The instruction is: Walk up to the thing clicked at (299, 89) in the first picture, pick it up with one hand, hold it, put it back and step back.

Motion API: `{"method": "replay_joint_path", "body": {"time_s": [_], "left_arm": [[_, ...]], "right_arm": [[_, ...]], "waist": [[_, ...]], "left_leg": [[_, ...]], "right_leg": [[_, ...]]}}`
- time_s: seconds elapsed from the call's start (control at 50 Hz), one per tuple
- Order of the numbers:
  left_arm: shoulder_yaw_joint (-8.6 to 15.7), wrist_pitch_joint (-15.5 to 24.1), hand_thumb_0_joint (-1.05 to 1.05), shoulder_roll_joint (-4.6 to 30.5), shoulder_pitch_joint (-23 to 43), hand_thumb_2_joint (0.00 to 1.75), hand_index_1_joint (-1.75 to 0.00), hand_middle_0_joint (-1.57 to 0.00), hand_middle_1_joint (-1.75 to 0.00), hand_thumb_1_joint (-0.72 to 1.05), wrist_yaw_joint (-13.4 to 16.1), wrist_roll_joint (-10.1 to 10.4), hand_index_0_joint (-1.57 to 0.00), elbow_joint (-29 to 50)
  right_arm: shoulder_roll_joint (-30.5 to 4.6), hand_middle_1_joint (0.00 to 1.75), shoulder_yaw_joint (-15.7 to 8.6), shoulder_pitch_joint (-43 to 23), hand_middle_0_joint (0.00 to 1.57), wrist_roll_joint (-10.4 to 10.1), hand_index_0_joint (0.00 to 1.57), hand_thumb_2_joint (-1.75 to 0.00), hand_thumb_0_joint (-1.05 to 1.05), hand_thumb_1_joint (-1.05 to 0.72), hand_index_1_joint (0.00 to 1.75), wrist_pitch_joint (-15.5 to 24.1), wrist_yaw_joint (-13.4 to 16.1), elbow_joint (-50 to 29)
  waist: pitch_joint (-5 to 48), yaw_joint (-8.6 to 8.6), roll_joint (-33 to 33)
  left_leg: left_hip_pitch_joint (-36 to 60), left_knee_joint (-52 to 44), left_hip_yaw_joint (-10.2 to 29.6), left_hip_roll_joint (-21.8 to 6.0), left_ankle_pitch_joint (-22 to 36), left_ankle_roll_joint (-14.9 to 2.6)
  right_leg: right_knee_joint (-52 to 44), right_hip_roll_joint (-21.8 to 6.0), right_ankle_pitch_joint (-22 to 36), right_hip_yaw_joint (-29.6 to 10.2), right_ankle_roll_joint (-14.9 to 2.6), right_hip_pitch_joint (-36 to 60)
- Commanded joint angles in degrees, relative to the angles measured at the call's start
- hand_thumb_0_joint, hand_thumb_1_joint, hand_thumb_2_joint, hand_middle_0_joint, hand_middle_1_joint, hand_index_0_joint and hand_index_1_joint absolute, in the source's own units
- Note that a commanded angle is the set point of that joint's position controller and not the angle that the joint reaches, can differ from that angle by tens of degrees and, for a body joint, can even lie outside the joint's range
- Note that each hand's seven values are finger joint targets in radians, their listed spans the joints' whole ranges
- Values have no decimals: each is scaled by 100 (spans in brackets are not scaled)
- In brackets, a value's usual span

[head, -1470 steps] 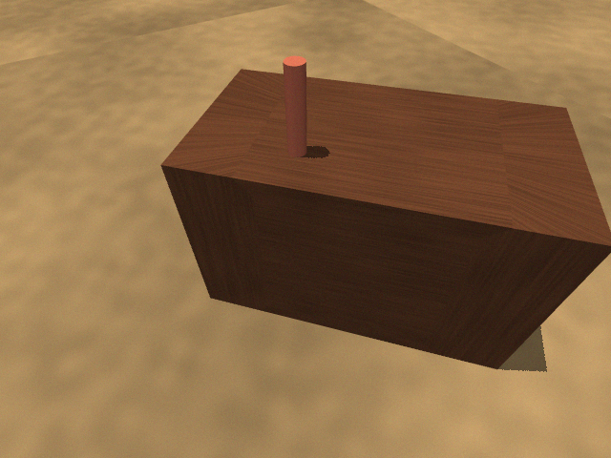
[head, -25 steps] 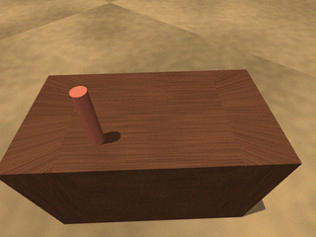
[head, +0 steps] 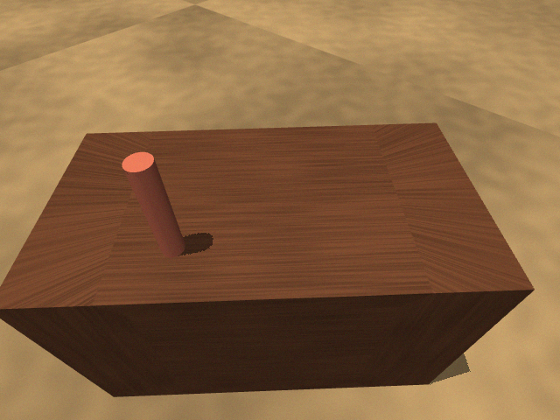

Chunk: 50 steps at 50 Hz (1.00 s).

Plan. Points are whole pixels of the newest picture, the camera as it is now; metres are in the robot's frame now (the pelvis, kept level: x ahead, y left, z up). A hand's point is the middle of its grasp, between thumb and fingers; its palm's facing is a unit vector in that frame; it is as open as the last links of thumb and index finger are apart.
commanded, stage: step back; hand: left
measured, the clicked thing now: (158, 210) +0.49 +0.24 -0.01
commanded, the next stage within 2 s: none
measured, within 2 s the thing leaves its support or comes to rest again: neither
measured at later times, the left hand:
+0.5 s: hand out of the picture +0.05 +0.29 -0.19, palm faces -0.04 -0.93 -0.37, open 7.4 cm
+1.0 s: hand out of the picture -0.06 +0.28 -0.16, palm faces -0.11 -0.91 -0.41, open 7.4 cm
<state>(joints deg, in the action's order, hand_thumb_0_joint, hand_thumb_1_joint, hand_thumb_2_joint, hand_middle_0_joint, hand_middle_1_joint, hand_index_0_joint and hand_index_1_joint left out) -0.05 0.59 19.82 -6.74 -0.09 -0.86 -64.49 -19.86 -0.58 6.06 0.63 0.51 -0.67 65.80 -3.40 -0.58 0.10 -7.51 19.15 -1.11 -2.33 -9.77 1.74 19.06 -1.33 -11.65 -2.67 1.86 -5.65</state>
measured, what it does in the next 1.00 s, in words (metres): walks backwards: left foot, then right foot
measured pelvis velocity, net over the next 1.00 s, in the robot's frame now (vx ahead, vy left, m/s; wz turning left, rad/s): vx -0.18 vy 0.02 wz -0.08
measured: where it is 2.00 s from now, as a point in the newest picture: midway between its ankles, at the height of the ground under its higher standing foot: outside the picture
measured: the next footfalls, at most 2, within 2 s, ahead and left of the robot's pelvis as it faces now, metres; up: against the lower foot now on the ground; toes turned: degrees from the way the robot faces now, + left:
left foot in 0.48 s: -0.08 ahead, +0.12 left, +0.00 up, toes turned -2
right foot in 0.90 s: -0.14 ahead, -0.08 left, +0.00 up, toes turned +0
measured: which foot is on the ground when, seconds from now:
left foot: down 0.00-0.26, up 0.28-0.46, down 0.48-0.94, up 0.96-1.00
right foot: down 0.00-0.48, up 0.50-0.88, down 0.90-1.00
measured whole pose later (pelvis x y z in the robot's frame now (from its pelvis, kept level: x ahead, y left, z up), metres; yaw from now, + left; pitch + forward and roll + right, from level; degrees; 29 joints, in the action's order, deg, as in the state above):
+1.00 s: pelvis -0.18 +0.02 -0.02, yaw -4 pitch -3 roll +0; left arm 3.8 -2.4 20.6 -8.8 -0.4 -2.4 -49.0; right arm -21.3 -2.9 6.3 0.2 -2.6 1.0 50.6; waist -10.4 -0.2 2.1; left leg -21.9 47.1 1.7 1.8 -25.6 -1.0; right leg 35.4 3.9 -17.8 -2.5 -2.8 -14.8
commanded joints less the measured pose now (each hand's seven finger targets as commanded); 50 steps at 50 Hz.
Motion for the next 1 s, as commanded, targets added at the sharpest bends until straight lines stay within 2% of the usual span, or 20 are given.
{"method": "replay_joint_path", "body": {"time_s": [0.0, 0.16, 0.24, 0.26, 0.28, 0.36, 0.42, 0.44, 0.46, 0.48, 0.5, 0.52, 0.6, 0.74, 0.82, 0.88, 0.9, 0.92, 0.94, 0.98], "left_arm": [[517, 14, 0, 1532, 50, 90, -30, -20, -30, 90, 130, 105, -20, 539], [524, -142, 0, 1349, -79, 90, -30, -20, -30, 90, 120, 47, -20, 1047], [694, -153, 0, 1844, 37, 90, -30, -20, -30, 90, 104, -7, -20, 1234], [724, -142, 0, 1997, 216, 90, -30, -20, -30, 90, 120, -78, -20, 1394], [755, -114, 0, 2031, 271, 90, -30, -20, -30, 90, 122, -152, -20, 1498], [689, -147, 0, 1668, 696, 90, -30, -20, -30, 90, 155, -158, -20, 1804], [652, -247, 0, 1602, 580, 90, -30, -20, -30, 90, 165, -43, -20, 1920], [611, -307, 0, 1440, 481, 90, -30, -20, -30, 90, 155, 32, -20, 1973], [556, -327, 0, 1158, 389, 90, -30, -20, -30, 90, 167, 73, -20, 2050], [536, -348, 0, 1010, 368, 90, -30, -20, -30, 90, 211, 67, -20, 2019], [548, -350, 0, 1093, 137, 90, -30, -20, -30, 90, 254, 12, -20, 2031], [572, -342, 0, 1194, 295, 90, -30, -20, -30, 90, 300, -12, -20, 1988], [632, -357, 0, 1240, -66, 90, -30, -20, -30, 90, 226, 28, -20, 1852], [674, -274, 0, 1187, 27, 90, -30, -20, -30, 90, 160, -56, -20, 2078], [695, -238, 0, 1141, -191, 90, -30, -20, -30, 90, 107, -88, -20, 2021], [742, -167, 0, 1168, -643, 90, -30, -20, -30, 90, 85, -146, -20, 1785], [802, -123, 0, 1422, -681, 90, -30, -20, -30, 90, 91, -180, -20, 1830], [886, -137, 0, 1717, -411, 90, -30, -20, -30, 90, 76, -143, -20, 1931], [906, -151, 0, 1979, -111, 90, -30, -20, -30, 90, 70, -133, -20, 2087], [840, -138, 0, 1639, 111, 90, -30, -20, -30, 90, 83, -105, -20, 2289]], "right_arm": [[-1362, 30, -344, -229, 20, -44, 20, -90, 0, -90, 30, -28, 113, -466], [-1515, 30, -533, -252, 20, -59, 20, -90, 0, -90, 30, -187, 99, -973], [-1160, 30, -488, -269, 20, -57, 20, -90, 0, -90, 30, -283, 86, -1177], [-1156, 30, -502, -155, 20, -28, 20, -90, 0, -90, 30, -325, 85, -1229], [-1187, 30, -507, -3, 20, -13, 20, -90, 0, -90, 30, -354, 77, -1242], [-1303, 30, -524, 555, 20, -152, 20, -90, 0, -90, 30, -258, 79, -1231], [-1242, 30, -523, 756, 20, -10, 20, -90, 0, -90, 30, -139, 133, -1261], [-1316, 30, -579, 766, 20, 70, 20, -90, 0, -90, 30, -97, 164, -1292], [-1691, 30, -684, 689, 20, 159, 20, -90, 0, -90, 30, -69, 187, -1332], [-1913, 30, -720, 576, 20, 209, 20, -90, 0, -90, 30, -74, 192, -1391], [-2041, 30, -739, 558, 20, 146, 20, -90, 0, -90, 30, -87, 197, -1533], [-2135, 30, -774, 509, 20, 122, 20, -90, 0, -90, 30, -104, 212, -1611], [-1492, 30, -624, -144, 20, 134, 20, -90, 0, -90, 30, -58, 321, -1794], [-1500, 30, -694, 541, 20, 45, 20, -90, 0, -90, 30, -63, 342, -1825], [-1618, 30, -706, 323, 20, 41, 20, -90, 0, -90, 30, -100, 296, -1972], [-1532, 30, -637, 42, 20, -10, 20, -90, 0, -90, 30, -139, 250, -2035], [-1401, 30, -581, 11, 20, -70, 20, -90, 0, -90, 30, -134, 240, -2088], [-1212, 30, -523, -35, 20, -93, 20, -90, 0, -90, 30, -139, 231, -2117], [-1218, 30, -555, -77, 20, -71, 20, -90, 0, -90, 30, -197, 296, -2083], [-1458, 30, -592, 398, 20, -45, 20, -90, 0, -90, 30, -227, 275, -1873]], "waist": [[51, 60, -64], [982, 53, 336], [647, 142, -771], [498, 171, -1263], [442, 139, -1238], [667, -98, -1269], [798, -177, -987], [779, -170, -332], [751, -57, 943], [550, 54, 1068], [716, -19, 875], [677, -195, 1189], [384, 242, 863], [601, -179, 632], [715, -75, 807], [782, 165, 384], [917, 169, -198], [579, 179, -1067], [266, 313, -1718], [-2, 93, -1032]], "left_leg": [[12, 458, 452, -490, 1742, -457], [-206, 976, 561, -644, 1418, -919], [-715, 2622, 3, 461, -751, -396], [-921, 3513, 95, 717, -2162, -364], [-1033, 3980, 408, 607, -2489, -383], [-1090, 3445, 524, 458, -2004, -409], [-760, 945, 256, 261, -759, -370], [-374, 253, 711, -31, 614, -276], [282, 279, 1718, -710, 2534, -336], [722, 538, 2140, -1123, 3712, -491], [589, 742, 2084, -1511, 4256, -925], [7, 412, 2524, -1702, 3530, -1018], [337, 703, 1234, -852, 3254, -657], [1150, 874, 1446, -1168, 2846, -1187], [577, 984, 1471, -1249, 2046, -1347], [-284, 1387, 1212, -920, 1295, -959], [-851, 1801, 994, -519, 665, -689], [-1575, 2496, 639, 367, -608, -332], [-1531, 3859, 427, 800, -2638, -191], [-1420, 4751, 966, 725, -2486, -167]], "right_leg": [[389, -397, 1963, -278, -369, -585], [1415, -211, 1358, -290, -575, -530], [270, -1291, 1655, -1526, -1344, -1053], [-27, -1773, 1685, -2067, -1723, -1345], [93, -1847, 1670, -2082, -1854, -1437], [690, -1297, 1908, -1245, -1379, -1030], [1625, -952, 2044, -994, -949, -497], [2194, -572, 1529, -736, -695, -779], [3083, 216, -44, -429, -503, -1778], [3446, 866, -2066, -549, -403, -2764], [3813, 802, -2298, -823, -349, -2618], [4179, 826, -2379, -1013, -299, -2400], [4682, 808, -1294, -1005, -296, -2667], [3192, 546, -1490, -581, -95, -2306], [1975, 285, -1338, -173, -270, -1494], [533, 216, 195, -274, -456, -380], [569, -287, 1039, -1025, -639, -24], [284, -981, 1318, -1960, -1226, -138], [-87, -1937, 1544, -2806, -2027, -1063], [-32, -1769, 1741, -2425, -1897, -1430]]}}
